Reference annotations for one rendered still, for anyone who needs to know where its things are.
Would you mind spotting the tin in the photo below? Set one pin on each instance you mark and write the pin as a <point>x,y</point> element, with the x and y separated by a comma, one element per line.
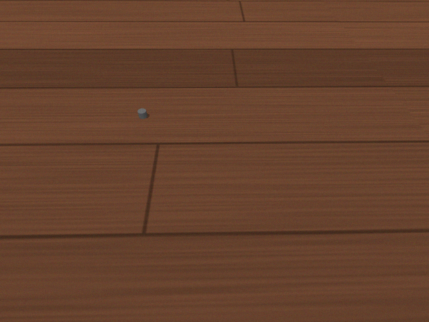
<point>142,113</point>

